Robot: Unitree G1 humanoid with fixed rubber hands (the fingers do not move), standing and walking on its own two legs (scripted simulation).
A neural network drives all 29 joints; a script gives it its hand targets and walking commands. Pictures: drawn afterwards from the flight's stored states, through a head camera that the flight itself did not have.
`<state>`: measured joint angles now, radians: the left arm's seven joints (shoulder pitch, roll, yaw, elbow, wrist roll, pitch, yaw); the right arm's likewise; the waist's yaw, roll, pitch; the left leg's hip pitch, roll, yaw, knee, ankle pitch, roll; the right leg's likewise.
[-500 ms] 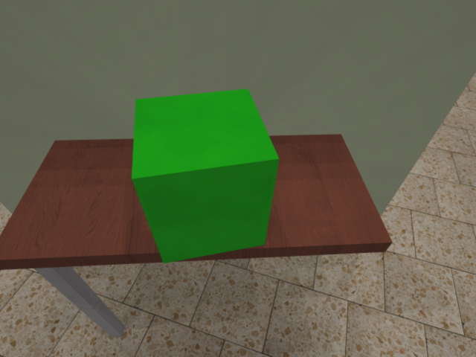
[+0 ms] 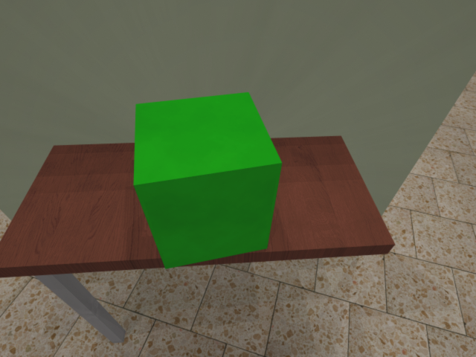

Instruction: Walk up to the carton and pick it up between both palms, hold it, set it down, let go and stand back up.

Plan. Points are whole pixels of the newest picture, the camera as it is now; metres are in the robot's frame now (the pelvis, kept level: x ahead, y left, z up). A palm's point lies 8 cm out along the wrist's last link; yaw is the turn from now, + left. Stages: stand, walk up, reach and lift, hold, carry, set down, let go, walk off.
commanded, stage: walk up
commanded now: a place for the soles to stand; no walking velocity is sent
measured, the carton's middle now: (206, 181) +0.43 +0.06 +0.06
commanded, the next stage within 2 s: reach and lift in 0.06 s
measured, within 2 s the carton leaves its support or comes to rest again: neither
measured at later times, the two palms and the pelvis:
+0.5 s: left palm out of the picture +0.15 +0.21 -0.07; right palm out of the picture +0.14 -0.24 -0.08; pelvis +0.00 -0.02 +0.01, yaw +1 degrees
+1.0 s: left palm out of the picture +0.15 +0.23 -0.04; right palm (374, 351) +0.16 -0.21 -0.05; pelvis +0.00 -0.02 +0.02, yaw +0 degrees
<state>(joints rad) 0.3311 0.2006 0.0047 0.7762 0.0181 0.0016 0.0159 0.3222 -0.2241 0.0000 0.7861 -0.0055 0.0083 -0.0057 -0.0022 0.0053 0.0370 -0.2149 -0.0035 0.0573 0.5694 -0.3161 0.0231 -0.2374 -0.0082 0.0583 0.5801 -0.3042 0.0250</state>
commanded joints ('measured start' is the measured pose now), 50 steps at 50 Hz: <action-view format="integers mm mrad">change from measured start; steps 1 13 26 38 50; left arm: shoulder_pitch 19 -162 -298 -176 -123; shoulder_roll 156 138 173 213 167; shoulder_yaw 40 77 116 97 66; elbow -96 -498 -436 -529 -576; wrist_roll -1 0 -8 -107 -146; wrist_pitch -30 325 215 0 -74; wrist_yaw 9 18 5 12 41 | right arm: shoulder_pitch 25 -122 -206 -97 -101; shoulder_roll -147 -154 25 42 -6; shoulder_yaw -46 -127 -43 -50 -37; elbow -85 -51 -281 -391 -474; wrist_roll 1 40 -17 14 85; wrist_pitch -26 -175 -135 -229 -246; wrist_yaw -9 50 0 -14 16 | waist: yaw -2 -9 50 23 60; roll -18 56 18 -8 14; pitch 9 -379 49 -86 -80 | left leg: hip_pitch -23 236 72 143 158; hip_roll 94 52 -13 -18 -2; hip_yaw -122 -21 69 47 26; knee -148 38 -243 -259 -275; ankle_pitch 130 583 118 245 378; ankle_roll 22 -110 -31 -31 -57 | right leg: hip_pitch -20 36 89 161 168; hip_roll -54 55 5 2 33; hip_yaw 68 -155 -58 -40 -48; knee -107 0 -269 -290 -308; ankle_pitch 160 433 60 210 193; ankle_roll -48 -51 -23 -5 -44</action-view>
